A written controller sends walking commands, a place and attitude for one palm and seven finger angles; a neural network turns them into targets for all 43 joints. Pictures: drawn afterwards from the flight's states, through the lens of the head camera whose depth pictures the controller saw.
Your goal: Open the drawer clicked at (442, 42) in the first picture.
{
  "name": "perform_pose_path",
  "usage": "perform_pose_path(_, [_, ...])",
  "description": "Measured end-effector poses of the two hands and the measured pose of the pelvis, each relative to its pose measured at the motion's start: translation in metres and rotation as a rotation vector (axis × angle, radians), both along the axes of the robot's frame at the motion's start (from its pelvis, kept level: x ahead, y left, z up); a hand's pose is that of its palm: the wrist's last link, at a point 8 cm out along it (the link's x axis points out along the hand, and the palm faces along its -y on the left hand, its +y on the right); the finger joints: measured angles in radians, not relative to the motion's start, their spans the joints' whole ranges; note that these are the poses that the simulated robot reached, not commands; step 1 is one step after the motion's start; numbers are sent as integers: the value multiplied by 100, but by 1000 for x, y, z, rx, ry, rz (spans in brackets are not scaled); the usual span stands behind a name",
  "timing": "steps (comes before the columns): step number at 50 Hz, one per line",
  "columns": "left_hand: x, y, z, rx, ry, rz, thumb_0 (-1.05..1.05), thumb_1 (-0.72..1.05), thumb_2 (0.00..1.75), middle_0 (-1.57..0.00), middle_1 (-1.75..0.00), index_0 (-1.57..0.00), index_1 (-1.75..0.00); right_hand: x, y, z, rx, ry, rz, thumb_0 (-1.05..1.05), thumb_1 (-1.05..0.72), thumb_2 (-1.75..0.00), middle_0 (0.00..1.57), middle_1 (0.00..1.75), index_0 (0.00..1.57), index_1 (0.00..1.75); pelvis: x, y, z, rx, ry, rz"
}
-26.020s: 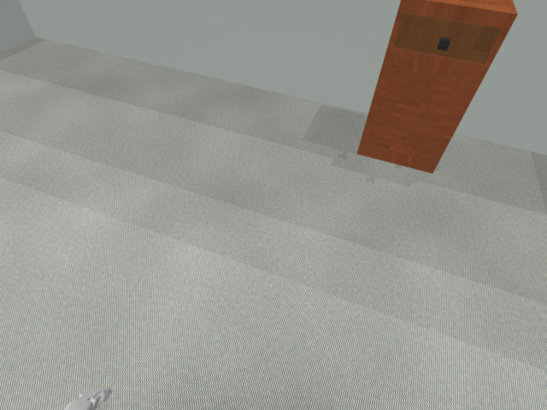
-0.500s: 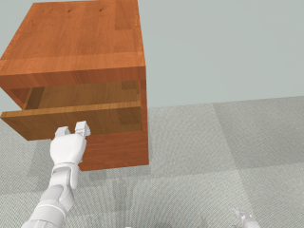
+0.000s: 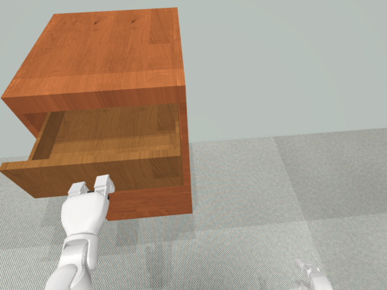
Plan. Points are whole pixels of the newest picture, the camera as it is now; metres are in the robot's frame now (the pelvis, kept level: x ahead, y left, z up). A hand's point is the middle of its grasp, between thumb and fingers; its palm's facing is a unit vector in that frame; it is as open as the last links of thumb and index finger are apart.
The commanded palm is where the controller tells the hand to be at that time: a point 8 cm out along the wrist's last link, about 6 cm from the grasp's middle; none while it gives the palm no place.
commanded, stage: pull the drawer open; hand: left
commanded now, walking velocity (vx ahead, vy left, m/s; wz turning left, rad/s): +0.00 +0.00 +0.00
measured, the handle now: (98, 193) +0.33 +0.24 -0.02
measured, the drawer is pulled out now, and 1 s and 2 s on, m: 0.17 0.27 0.30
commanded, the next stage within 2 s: open the thumb to release the handle in 1.34 s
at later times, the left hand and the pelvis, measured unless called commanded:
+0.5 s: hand (92, 247) +0.22 +0.23 -0.04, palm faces -0.01 -0.07 -1.00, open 7.4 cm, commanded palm +0.19 +0.22 +0.02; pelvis +0.00 -0.01 -0.01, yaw +0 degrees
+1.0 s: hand (89, 272) +0.17 +0.22 -0.04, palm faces -0.04 -0.11 -0.99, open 7.3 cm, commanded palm +0.13 +0.22 +0.02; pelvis +0.00 -0.01 -0.01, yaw +0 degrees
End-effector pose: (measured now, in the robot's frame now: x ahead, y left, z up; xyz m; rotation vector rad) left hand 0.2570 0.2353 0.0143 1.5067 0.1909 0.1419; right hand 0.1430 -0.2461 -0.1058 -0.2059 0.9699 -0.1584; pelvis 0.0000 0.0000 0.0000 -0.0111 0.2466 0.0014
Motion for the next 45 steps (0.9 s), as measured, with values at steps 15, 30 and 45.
perform_pose_path(15, [-40, -6, 0, -18, 0, 17, 6, 55, 71, -42, -135, -25, -135, 26, 2, 9, 8, -80, 49, 1, -90, -90, 20, 30, 20, 30, 1, -4, -2, 5, -14, -2])
perform_pose_path(30, [-68, -11, 0, -18, -1, 39, 6, 55, 70, -42, -135, -27, -135, 46, 14, 7, 36, -118, 102, 1, -90, -90, 20, 30, 20, 30, 0, -9, -7, 10, -21, 3])
perform_pose_path(45, [-93, -14, 1, -41, 13, 48, 8, 57, 68, -42, -135, -26, -135, 54, 12, 9, 37, -137, 130, 1, -90, -90, 20, 30, 20, 30, 3, -11, -10, 13, -18, -5])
